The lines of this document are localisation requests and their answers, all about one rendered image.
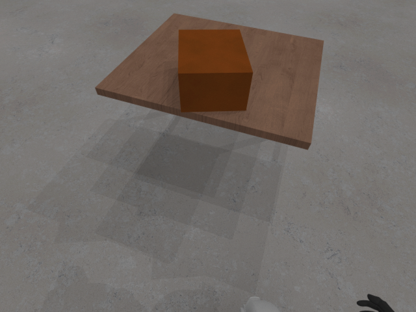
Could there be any right robot shin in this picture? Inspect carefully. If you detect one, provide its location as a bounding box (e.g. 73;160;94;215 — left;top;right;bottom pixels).
247;297;261;303

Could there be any robot right hand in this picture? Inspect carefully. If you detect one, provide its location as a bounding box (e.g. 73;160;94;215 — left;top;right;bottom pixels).
357;294;394;312

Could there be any carton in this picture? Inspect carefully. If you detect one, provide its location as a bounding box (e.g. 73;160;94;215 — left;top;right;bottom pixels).
178;29;253;112

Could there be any table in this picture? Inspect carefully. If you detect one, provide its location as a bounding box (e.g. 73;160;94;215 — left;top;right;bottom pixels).
95;13;324;150

